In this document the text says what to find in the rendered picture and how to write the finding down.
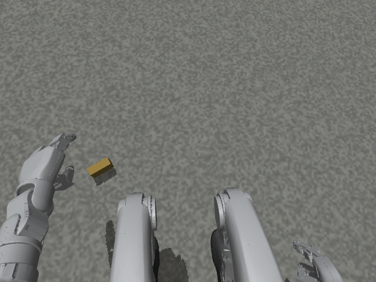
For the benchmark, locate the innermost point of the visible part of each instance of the small box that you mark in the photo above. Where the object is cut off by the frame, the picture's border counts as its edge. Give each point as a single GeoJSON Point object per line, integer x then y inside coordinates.
{"type": "Point", "coordinates": [100, 167]}

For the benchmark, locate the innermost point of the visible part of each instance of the left robot hand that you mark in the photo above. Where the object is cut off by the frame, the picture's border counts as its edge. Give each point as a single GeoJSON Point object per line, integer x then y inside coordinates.
{"type": "Point", "coordinates": [46, 162]}

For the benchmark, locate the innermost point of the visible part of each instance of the left robot arm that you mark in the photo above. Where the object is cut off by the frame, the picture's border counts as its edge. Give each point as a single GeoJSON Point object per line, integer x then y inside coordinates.
{"type": "Point", "coordinates": [22, 234]}

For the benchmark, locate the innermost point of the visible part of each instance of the right robot foot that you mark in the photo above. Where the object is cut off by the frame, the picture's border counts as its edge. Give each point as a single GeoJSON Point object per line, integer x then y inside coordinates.
{"type": "Point", "coordinates": [216, 255]}

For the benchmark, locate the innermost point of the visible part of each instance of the right robot hand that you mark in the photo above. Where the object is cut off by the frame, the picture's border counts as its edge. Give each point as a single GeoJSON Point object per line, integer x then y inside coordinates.
{"type": "Point", "coordinates": [323, 269]}

